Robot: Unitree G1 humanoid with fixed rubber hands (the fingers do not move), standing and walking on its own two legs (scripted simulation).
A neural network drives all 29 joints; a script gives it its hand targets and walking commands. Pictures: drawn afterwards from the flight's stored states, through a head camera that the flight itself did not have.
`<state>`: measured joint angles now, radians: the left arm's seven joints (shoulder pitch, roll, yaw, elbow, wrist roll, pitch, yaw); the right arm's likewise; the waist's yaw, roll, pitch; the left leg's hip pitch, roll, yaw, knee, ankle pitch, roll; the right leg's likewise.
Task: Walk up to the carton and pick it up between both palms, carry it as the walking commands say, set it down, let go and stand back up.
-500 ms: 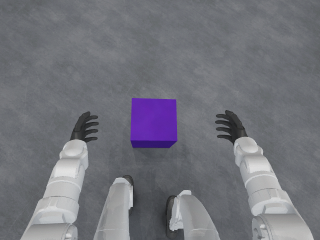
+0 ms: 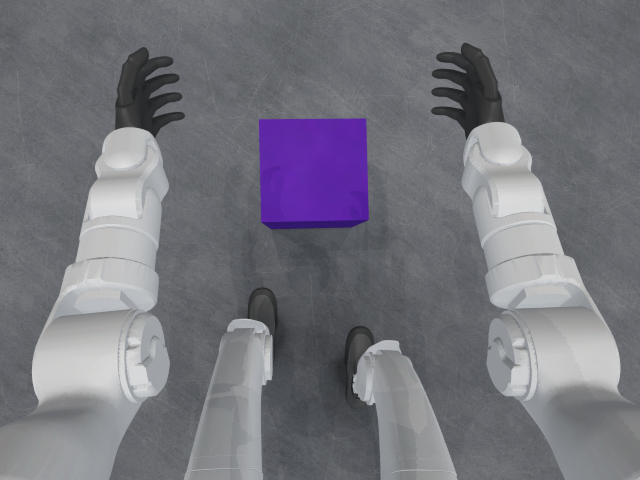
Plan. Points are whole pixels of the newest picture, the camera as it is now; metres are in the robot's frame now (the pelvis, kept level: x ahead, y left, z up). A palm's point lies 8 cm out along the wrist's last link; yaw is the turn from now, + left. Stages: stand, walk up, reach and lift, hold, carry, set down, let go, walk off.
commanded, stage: reach and lift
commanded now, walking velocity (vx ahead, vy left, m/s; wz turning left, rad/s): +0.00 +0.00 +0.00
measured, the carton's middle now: (312, 181) +0.50 +0.04 -0.55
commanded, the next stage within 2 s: none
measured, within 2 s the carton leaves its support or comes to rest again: neither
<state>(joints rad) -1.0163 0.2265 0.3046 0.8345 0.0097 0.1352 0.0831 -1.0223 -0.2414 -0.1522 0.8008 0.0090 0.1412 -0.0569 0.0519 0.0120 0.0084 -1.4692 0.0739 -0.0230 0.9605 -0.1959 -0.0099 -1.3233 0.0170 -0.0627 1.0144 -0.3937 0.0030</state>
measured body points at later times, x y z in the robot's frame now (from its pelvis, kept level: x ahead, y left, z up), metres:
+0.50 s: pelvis -0.01 +0.00 -0.03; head +0.34 +0.03 +0.25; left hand +0.52 +0.23 -0.19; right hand +0.56 -0.14 -0.17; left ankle +0.10 +0.13 -0.64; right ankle +0.02 -0.12 -0.64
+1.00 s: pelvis -0.06 +0.00 -0.19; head +0.33 +0.03 +0.02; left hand +0.52 +0.23 -0.36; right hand +0.55 -0.15 -0.34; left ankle +0.10 +0.13 -0.64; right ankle +0.02 -0.12 -0.64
